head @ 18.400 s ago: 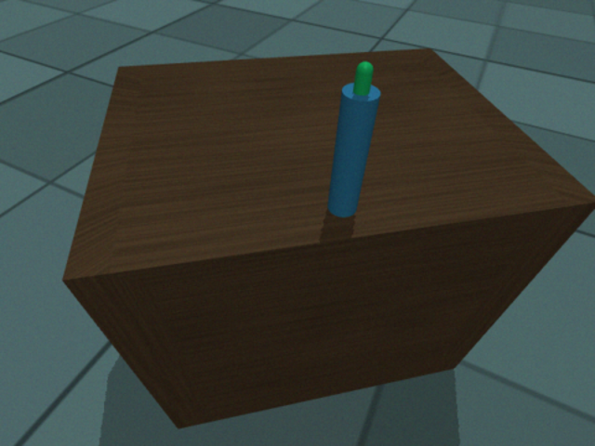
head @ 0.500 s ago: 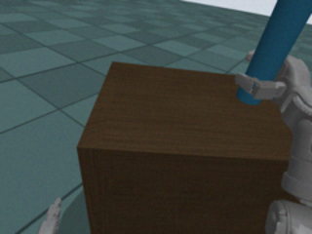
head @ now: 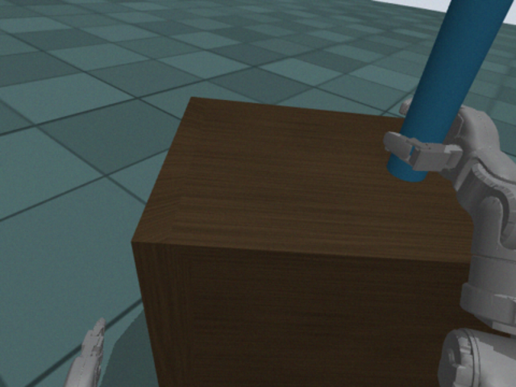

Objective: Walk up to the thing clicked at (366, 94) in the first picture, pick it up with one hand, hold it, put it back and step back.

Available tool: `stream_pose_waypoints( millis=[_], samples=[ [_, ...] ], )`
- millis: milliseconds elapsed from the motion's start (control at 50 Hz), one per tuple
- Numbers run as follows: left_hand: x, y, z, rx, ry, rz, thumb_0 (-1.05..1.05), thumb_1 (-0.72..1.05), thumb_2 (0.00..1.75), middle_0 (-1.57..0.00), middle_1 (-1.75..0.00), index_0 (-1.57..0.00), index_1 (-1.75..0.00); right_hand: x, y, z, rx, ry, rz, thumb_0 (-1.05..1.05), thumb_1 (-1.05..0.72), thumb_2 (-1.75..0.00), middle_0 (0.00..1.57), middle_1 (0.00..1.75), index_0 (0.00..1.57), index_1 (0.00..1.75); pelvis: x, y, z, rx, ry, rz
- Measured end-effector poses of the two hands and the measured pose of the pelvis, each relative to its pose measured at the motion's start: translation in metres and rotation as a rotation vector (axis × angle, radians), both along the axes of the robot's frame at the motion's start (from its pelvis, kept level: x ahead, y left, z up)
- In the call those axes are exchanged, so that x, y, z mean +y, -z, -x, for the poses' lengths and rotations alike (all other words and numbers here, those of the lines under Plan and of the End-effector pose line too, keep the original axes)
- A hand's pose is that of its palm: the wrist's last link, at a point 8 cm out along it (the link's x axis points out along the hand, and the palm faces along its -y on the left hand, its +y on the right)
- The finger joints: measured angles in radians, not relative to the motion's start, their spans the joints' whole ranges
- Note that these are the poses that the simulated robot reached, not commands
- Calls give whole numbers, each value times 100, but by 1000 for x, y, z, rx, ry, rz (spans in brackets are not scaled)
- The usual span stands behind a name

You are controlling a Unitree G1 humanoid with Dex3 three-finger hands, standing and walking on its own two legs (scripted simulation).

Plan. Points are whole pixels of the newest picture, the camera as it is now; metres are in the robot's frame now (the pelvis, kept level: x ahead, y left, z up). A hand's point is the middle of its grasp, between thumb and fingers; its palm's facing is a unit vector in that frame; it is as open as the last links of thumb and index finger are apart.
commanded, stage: crouch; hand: right
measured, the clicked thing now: (446, 78) +0.35 -0.17 +0.38
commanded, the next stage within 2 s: lower in 0.94 s
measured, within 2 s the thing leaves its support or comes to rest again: neither
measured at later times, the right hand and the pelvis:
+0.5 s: hand (384, 156) +0.43 -0.18 +0.23, palm faces +0.16 +0.99 -0.01, open 7.9 cm; pelvis +0.00 +0.00 +0.00, yaw +2 degrees
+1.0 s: hand (378, 162) +0.46 -0.19 +0.21, palm faces +0.16 +0.99 -0.01, open 7.9 cm; pelvis +0.01 +0.00 +0.00, yaw +2 degrees
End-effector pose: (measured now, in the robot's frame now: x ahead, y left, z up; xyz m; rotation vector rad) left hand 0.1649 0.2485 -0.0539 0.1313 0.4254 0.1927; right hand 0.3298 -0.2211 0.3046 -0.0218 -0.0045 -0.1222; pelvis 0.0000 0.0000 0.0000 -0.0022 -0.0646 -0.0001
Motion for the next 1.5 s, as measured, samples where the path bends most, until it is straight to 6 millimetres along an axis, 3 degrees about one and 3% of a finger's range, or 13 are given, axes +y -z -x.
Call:
stream_pose_waypoints(
  millis=[180, 300, 500, 740, 1080, 1500],
  samples=[
    [-5, 10, 18, 37, -19, 9, -1, -51, 4, -5, -5, -5, -4, -7, 45, -27, 94, 41, -45, -2, 20, -111, 86, 118, 88, 119, -1, 1, 3, 22, -11, 1],
    [7, 11, 31, 75, -65, -37, -1, -51, 5, -5, -6, -5, -4, -11, 53, -44, 49, 73, -25, -2, 20, -111, 86, 118, 88, 119, -2, 2, 3, 33, -20, 1],
    [10, 12, 27, 92, -87, -43, -1, -51, 5, -5, -6, -6, -4, -6, 69, -70, 60, 38, -17, -2, 20, -111, 86, 118, 88, 119, -4, 2, 0, 62, -32, -1],
    [5, 16, 30, 144, -74, -35, -1, -51, 5, -6, -5, -6, -4, -18, 89, -83, 50, 70, -8, -2, 21, -112, 86, 118, 88, 119, -3, 1, -5, 85, -33, -1],
    [5, 11, 20, 151, -78, -44, -1, -51, 5, -5, -5, -5, -4, -18, 103, -102, 41, 54, -15, -2, 21, -112, 86, 118, 88, 119, -5, 0, -16, 113, -39, -2],
    [10, 10, 21, 213, -96, -68, -1, -52, 6, -5, -4, -4, -4, -19, 158, -107, 52, 47, -22, -2, 21, -112, 86, 119, 88, 120, -6, 2, -19, 150, -47, -6]
  ],
)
